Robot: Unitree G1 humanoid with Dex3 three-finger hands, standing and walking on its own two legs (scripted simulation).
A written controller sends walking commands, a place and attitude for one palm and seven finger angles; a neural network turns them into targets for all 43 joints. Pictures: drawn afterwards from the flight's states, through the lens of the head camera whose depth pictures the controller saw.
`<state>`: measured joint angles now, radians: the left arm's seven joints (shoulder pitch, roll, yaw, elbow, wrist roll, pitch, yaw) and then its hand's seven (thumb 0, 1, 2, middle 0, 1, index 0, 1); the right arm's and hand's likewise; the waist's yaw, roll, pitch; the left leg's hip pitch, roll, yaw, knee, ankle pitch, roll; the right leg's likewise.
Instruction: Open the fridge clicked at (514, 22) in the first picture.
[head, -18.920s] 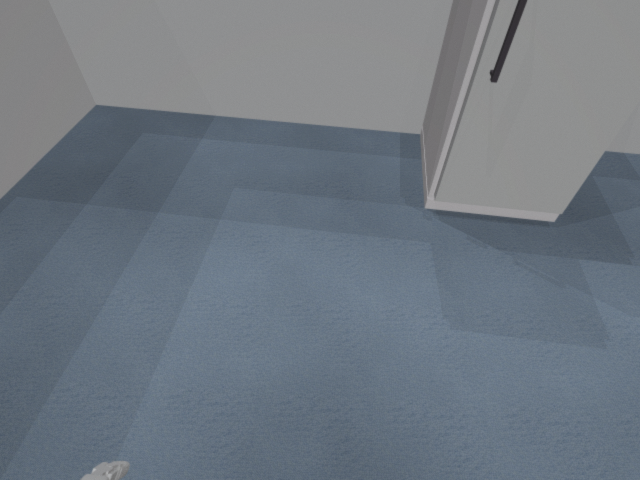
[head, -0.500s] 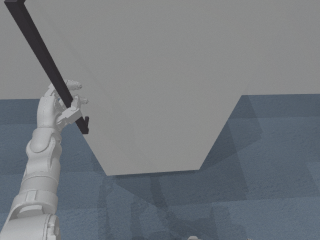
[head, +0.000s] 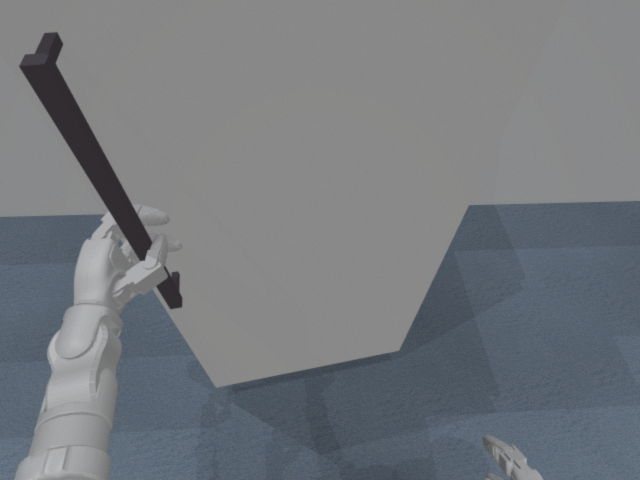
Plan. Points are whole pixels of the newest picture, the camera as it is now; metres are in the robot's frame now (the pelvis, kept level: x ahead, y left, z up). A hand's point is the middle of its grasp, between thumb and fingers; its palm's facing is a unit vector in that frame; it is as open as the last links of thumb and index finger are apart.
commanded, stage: walk backward, drawing the door open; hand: left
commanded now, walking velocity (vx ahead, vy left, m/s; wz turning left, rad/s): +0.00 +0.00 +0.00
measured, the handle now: (131, 210) +0.40 +0.24 +0.12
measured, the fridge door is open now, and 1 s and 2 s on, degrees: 9 33 62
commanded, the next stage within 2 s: none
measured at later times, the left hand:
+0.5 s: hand (175, 334) +0.27 +0.17 +0.08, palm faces +0.22 -0.96 -0.17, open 5.5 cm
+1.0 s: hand (228, 423) +0.18 +0.10 +0.08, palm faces +0.37 -0.92 -0.14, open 5.6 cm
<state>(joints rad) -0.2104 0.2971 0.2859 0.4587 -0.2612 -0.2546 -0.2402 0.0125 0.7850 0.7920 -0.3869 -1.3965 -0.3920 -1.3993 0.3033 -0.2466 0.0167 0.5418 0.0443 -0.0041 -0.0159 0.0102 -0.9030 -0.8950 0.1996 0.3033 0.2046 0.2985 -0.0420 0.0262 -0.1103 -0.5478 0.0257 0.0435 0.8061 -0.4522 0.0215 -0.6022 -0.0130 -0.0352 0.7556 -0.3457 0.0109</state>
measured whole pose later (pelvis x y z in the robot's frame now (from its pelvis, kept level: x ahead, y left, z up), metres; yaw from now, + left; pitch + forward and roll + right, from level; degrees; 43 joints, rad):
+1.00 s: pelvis -0.07 -0.13 +0.01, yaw +16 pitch -2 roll -1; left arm 0.04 0.19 0.05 0.04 -0.05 -0.02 0.09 -0.02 0.72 0.79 -0.40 -1.36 -0.36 -1.40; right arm 0.23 -0.23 0.00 0.66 0.01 -0.04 -0.11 0.01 -0.90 -0.90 0.20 0.30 0.20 0.30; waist -0.05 0.01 0.07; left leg -0.38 0.07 0.10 0.83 -0.43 0.00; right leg -0.35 0.00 -0.37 0.60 -0.25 -0.11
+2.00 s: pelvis +0.13 -0.45 +0.01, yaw +65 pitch +0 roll +0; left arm 0.19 0.23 0.16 -0.09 -0.03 -0.08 0.08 -0.02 0.71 0.82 -0.42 -1.36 -0.33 -1.40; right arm 0.16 -0.23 -0.04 0.67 0.00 -0.08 -0.12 0.01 -0.90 -0.90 0.20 0.30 0.20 0.30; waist -0.04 0.04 0.12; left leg -0.46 0.04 0.10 1.00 -0.53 -0.04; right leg -0.36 -0.12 -0.16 0.71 -0.33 0.01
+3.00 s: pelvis +0.28 -0.63 +0.03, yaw +86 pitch +0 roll -1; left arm -0.62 0.40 0.23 1.04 0.01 -0.20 0.05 0.02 0.65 0.81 -0.42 -1.38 -0.45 -1.40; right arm 0.35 -0.23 0.03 0.76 0.04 -0.08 -0.11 0.01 -0.90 -0.90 0.20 0.30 0.20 0.30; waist -0.03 0.02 0.08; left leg -0.21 0.06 0.05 0.51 -0.29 0.01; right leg -0.47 -0.02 -0.08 0.85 -0.39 0.03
